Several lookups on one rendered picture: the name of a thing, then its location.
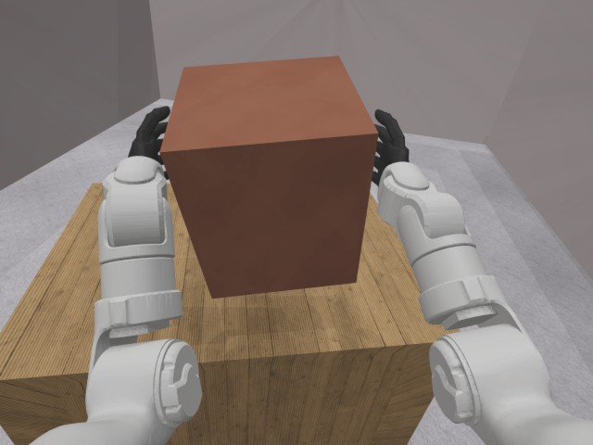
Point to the robot left hand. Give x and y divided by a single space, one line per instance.
146 143

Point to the pedestal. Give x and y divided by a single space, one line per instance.
329 365

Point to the carton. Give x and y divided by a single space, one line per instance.
271 165

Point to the left robot forearm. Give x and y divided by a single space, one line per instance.
136 251

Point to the right robot forearm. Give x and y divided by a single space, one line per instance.
456 290

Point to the right robot upper arm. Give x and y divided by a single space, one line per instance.
492 379

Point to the left robot upper arm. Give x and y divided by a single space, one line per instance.
138 394

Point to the robot right hand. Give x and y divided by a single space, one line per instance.
392 149

